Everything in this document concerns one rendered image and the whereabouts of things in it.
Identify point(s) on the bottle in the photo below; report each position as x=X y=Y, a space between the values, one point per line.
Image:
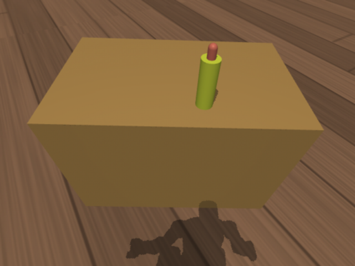
x=208 y=75

